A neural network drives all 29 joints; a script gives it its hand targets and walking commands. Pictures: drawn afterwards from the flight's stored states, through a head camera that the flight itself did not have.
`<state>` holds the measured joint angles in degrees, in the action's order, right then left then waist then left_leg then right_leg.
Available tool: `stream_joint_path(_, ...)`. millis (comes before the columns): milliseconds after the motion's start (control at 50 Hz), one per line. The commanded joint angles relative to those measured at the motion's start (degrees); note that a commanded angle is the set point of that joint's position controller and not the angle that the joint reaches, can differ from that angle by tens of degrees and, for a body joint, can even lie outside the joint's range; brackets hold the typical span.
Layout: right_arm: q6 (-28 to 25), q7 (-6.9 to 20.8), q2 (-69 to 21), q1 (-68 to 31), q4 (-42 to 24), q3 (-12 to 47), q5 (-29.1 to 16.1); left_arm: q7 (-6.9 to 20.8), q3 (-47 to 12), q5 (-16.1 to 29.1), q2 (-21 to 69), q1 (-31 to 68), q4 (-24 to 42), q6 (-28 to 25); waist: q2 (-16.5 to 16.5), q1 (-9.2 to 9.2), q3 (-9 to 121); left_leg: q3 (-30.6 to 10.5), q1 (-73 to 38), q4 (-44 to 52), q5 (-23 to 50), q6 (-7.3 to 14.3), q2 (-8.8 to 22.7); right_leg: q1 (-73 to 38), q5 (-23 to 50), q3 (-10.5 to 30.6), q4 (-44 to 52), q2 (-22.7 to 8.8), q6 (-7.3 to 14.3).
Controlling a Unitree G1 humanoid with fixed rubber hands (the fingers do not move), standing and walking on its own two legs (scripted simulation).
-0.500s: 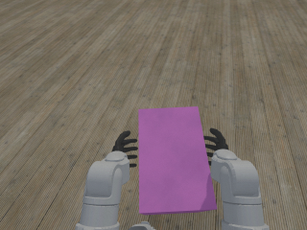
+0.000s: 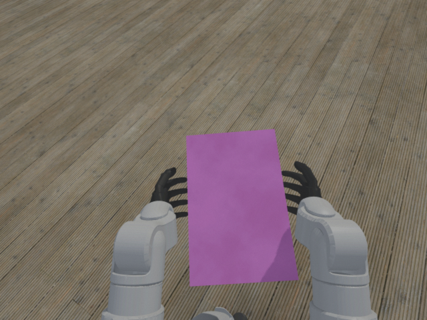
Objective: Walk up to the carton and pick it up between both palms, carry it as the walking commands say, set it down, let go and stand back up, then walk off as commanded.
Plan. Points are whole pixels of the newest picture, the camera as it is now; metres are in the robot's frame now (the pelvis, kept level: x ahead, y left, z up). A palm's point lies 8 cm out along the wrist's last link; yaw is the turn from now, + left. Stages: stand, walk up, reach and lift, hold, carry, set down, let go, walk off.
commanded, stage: carry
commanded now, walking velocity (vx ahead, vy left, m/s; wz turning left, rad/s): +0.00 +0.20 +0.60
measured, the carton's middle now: (234, 210) +0.33 +0.00 +0.00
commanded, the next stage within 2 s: none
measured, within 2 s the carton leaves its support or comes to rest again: neither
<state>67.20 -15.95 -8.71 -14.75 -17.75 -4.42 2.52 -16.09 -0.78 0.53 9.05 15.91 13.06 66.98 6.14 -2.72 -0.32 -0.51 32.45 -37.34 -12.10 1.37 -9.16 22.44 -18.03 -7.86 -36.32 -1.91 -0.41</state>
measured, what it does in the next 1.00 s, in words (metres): steps to the left, turning left: left foot, then right foot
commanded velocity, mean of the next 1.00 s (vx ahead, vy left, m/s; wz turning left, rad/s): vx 0.00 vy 0.14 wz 0.42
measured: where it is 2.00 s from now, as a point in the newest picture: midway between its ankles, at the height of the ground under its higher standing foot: outside the picture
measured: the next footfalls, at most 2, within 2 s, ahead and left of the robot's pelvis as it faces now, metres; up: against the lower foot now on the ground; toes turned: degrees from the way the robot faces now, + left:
left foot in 0.22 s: +0.03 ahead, +0.26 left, +0.00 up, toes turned +12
right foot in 0.48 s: +0.01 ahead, +0.07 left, +0.00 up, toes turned +8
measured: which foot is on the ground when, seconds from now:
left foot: up 0.00-0.20, down 0.22-0.48, up 0.50-0.66, down 0.68-1.00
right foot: down 0.00-0.24, up 0.26-0.46, down 0.48-0.70, up 0.72-1.00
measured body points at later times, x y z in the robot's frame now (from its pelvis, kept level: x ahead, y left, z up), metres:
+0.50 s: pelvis -0.08 +0.18 -0.01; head -0.05 +0.17 +0.44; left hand +0.16 +0.38 +0.06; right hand +0.25 +0.15 +0.06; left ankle -0.01 +0.26 -0.72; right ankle -0.03 +0.06 -0.72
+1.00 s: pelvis -0.22 +0.32 +0.00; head -0.17 +0.33 +0.45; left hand -0.03 +0.58 +0.06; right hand +0.11 +0.38 +0.06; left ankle -0.14 +0.39 -0.72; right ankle -0.18 +0.23 -0.71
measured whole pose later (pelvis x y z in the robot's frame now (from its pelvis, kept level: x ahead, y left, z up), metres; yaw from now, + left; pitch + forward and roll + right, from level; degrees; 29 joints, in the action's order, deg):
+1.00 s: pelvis -0.22 +0.32 +0.00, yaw +29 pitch +4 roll -1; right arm 67.3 -15.4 -9.0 -15.6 -15.2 -2.6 2.5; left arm -16.7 0.8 0.0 8.7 14.8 14.3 68.9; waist 2.7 -3.7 -1.1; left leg 4.2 28.7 -29.9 -5.4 7.5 -7.1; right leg 24.1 -29.6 -7.1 -44.6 -0.8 -3.4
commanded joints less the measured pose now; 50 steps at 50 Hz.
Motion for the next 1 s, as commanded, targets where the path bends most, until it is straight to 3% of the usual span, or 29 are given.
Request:
stream_joint_path(0,-2.45,11.11,-57.29,-25.42,-12.36,31.14,-17.37,12.10,-21.74,16.19,60.44,21.20,12.80,-4.17,-17.02,2.61,28.22,-6.81,5.82,-28.95,-11.05,-2.32,13.31,-21.36,36.34,14.46,9.77,-26.70,9.64)
stream_joint_path(20,-2.88,10.75,-57.92,-29.01,-16.13,33.03,-18.32,12.34,-21.93,16.93,60.53,23.84,14.05,-4.71,-22.15,3.05,31.03,-5.07,5.41,-22.50,-9.27,-2.52,13.01,-25.79,39.88,10.95,7.21,-24.57,7.06)
stream_joint_path(40,-2.40,11.11,-58.50,-26.30,-13.75,32.46,-18.49,12.27,-23.16,17.20,60.42,25.19,16.41,-4.74,-18.51,3.48,31.18,-2.15,1.62,-17.13,-9.68,-2.16,11.93,-24.44,41.98,7.34,4.84,-21.92,5.14)
stream_joint_path(100,-2.05,11.36,-56.04,-28.40,-14.51,33.26,-19.79,11.30,-22.25,14.02,57.83,21.21,14.78,-4.03,-25.26,2.55,29.78,5.98,-8.37,-5.07,-13.61,-3.16,8.03,-17.86,36.92,2.17,4.92,-21.20,1.58)
stream_joint_path(140,-1.20,11.91,-55.72,-26.34,-11.63,32.86,-19.95,10.30,-22.21,11.76,57.07,18.73,12.76,-3.02,-23.48,3.39,28.47,8.00,-15.19,8.30,-9.17,-2.69,7.77,-15.63,32.62,-0.64,-0.18,-21.92,-1.10)
stream_joint_path(160,-1.07,12.10,-55.95,-26.97,-12.24,33.26,-20.74,10.34,-21.93,11.12,56.95,17.93,12.93,-2.77,-16.31,3.41,28.69,7.72,-20.05,12.66,-3.88,-1.92,6.90,-13.01,26.41,-1.62,-4.25,-19.70,-2.53)
stream_joint_path(180,-0.86,12.21,-56.11,-26.18,-9.98,32.41,-20.70,9.98,-21.91,10.70,56.34,18.23,13.35,-2.77,-7.61,3.92,29.17,-0.48,-27.34,12.38,12.25,-0.24,13.31,-5.21,10.66,-2.64,-12.37,-15.45,-5.19)
stream_joint_path(200,-0.69,12.44,-54.69,-25.47,-10.05,32.46,-20.44,9.89,-21.22,9.49,55.72,16.34,12.97,-2.37,9.08,3.95,27.78,-18.32,-34.25,9.59,45.54,5.09,25.30,10.59,-18.23,-3.16,-23.63,-8.00,-8.00)
stream_joint_path(220,-0.43,12.70,-55.81,-22.95,-7.35,31.93,-19.76,9.87,-22.77,10.39,56.00,18.07,13.94,-2.14,16.13,4.10,27.61,-22.47,-34.67,6.84,61.45,9.60,28.96,16.74,-29.44,-0.12,-28.18,-4.53,-7.58)
stream_joint_path(240,-0.95,12.94,-58.28,-22.65,-6.54,31.44,-19.33,10.65,-25.34,12.11,57.34,22.78,15.57,-2.13,15.67,4.26,26.85,-20.86,-29.15,7.19,53.89,10.11,25.83,13.55,-26.31,2.97,-29.28,-5.22,-6.07)
stream_joint_path(280,-1.08,12.44,-60.27,-22.81,-7.79,30.77,-19.21,11.28,-24.43,14.40,58.81,25.52,16.04,-2.65,7.13,3.30,28.53,-17.05,-28.79,5.26,48.91,7.61,22.79,10.30,-17.94,3.28,-23.40,-3.17,-5.16)
stream_joint_path(360,-3.30,12.52,-58.74,-21.12,-9.80,26.29,-17.38,11.57,-29.47,19.08,61.76,31.87,20.26,-3.71,14.81,3.35,34.82,-11.85,-30.22,4.33,36.08,7.33,18.64,4.61,-10.90,1.54,-11.24,-1.50,-4.25)
stream_joint_path(400,-3.34,11.98,-58.09,-23.43,-11.94,27.37,-16.69,11.97,-28.60,18.71,63.22,29.07,16.73,-3.23,7.66,2.38,35.83,-9.52,-22.13,7.29,22.38,3.71,16.20,-9.17,-7.02,0.47,2.77,-1.09,-2.21)
stream_joint_path(420,-3.09,11.60,-58.42,-21.42,-10.08,27.92,-16.04,11.93,-27.78,18.44,63.18,27.00,15.75,-3.41,3.18,1.21,36.10,-7.99,-12.22,5.86,16.16,-0.62,13.78,-20.73,-3.11,4.25,11.58,-5.41,0.32)
stream_joint_path(440,-3.35,11.71,-58.37,-24.84,-13.85,30.44,-16.54,12.37,-26.48,18.12,63.15,25.49,14.72,-3.78,-16.75,0.97,35.84,-2.30,-2.47,-5.66,-0.86,-3.84,9.20,-28.42,6.10,19.04,18.87,-21.03,5.46)
stream_joint_path(460,-3.32,11.54,-58.40,-28.48,-15.89,31.34,-16.90,12.90,-25.99,18.77,63.17,25.37,14.65,-4.00,-34.78,2.03,32.73,-3.08,9.63,-25.40,-20.93,-3.27,9.12,-28.59,31.74,31.36,13.95,-35.46,11.47)
stream_joint_path(480,-3.20,11.80,-56.51,-26.85,-15.82,31.12,-16.71,12.75,-26.41,17.85,63.22,22.74,13.40,-4.11,-31.39,2.82,30.54,-11.89,8.81,-29.52,-21.35,-1.68,16.37,-22.63,41.16,28.35,8.67,-35.78,14.23)
stream_joint_path(500,-3.05,11.99,-56.87,-29.32,-16.04,32.14,-18.25,12.62,-24.77,17.25,62.38,23.27,14.13,-4.13,-25.17,3.16,31.17,-11.33,0.36,-29.63,-18.60,0.43,15.81,-14.32,36.94,21.64,6.95,-32.19,10.97)
stream_joint_path(560,-3.01,11.37,-58.09,-31.60,-18.53,33.85,-19.51,12.65,-23.67,16.72,61.85,23.48,15.41,-4.45,-23.52,3.67,29.50,0.40,-3.59,-8.59,-12.31,-1.17,10.73,-20.50,41.20,3.50,2.68,-21.59,1.99)
stream_joint_path(600,-2.48,11.73,-56.87,-31.10,-18.88,34.30,-20.97,11.73,-23.56,15.25,60.57,21.00,15.88,-3.92,-27.36,2.83,29.88,4.92,-10.15,-0.68,-12.96,-1.73,8.94,-16.86,34.83,2.11,1.65,-22.31,-0.87)
stream_joint_path(620,-1.42,11.77,-56.04,-27.96,-14.11,32.54,-20.29,10.73,-23.00,13.85,58.59,21.49,15.23,-3.12,-23.72,3.82,29.90,5.99,-16.58,5.57,-9.41,-1.51,8.63,-12.69,29.30,0.44,-2.66,-22.40,-2.10)
stream_joint_path(640,-1.17,11.96,-56.31,-26.71,-12.85,32.72,-20.44,10.42,-22.83,12.61,58.08,19.60,14.11,-2.75,-14.76,4.30,30.89,3.34,-23.32,11.22,-3.48,-0.59,9.53,-8.91,22.58,-1.79,-11.23,-18.99,-4.10)
stream_joint_path(680,-0.93,12.32,-54.83,-22.05,-9.76,31.65,-19.23,10.24,-23.39,11.28,57.73,16.99,14.28,-2.17,18.54,3.65,28.89,-25.83,-35.23,8.33,51.39,8.09,28.94,18.06,-28.87,-1.49,-29.76,-5.07,-8.91)
stream_joint_path(700,-1.51,12.64,-56.68,-23.73,-10.85,31.76,-19.71,10.53,-24.90,12.93,57.87,21.92,17.55,-2.64,14.29,4.41,27.29,-21.32,-30.11,7.73,50.07,10.64,25.47,14.61,-27.22,2.91,-31.59,-5.58,-7.21)
stream_joint_path(740,-1.05,12.68,-60.88,-23.10,-9.35,31.01,-19.95,10.37,-25.29,14.01,58.98,26.42,18.29,-2.52,7.99,3.43,26.95,-18.45,-27.74,7.84,36.34,8.15,23.20,12.76,-19.12,3.38,-29.64,-4.46,-5.69)
stream_joint_path(920,-3.70,11.29,-59.40,-25.15,-13.43,27.57,-16.30,12.51,-27.11,19.41,62.67,27.76,15.48,-2.97,1.14,3.44,37.01,-14.81,-33.09,19.91,15.10,-1.67,22.84,-2.19,-11.30,2.43,-4.29,0.25,-2.41)
stream_joint_path(940,-3.63,11.02,-59.36,-23.26,-12.15,28.20,-15.86,12.57,-26.16,18.70,62.05,24.81,13.55,-2.86,1.85,2.84,37.31,-12.17,-31.12,21.40,19.25,-7.55,20.47,-9.26,-11.03,0.16,5.19,1.63,-1.79)
stream_joint_path(960,-4.17,10.71,-59.48,-26.35,-15.48,29.45,-16.57,13.04,-25.65,19.25,62.61,24.46,14.27,-3.24,-0.59,1.72,37.66,-7.99,-26.50,18.83,18.29,-9.36,18.44,-17.99,-4.84,-0.05,14.46,0.75,-0.96)
stream_joint_path(980,-4.11,10.62,-59.55,-26.29,-14.14,29.18,-16.09,13.05,-25.64,19.68,61.70,26.87,17.17,-3.72,-4.72,-0.23,37.69,-3.33,-17.39,11.68,18.75,-19.33,12.60,-30.32,-6.10,4.55,21.54,-6.00,3.81)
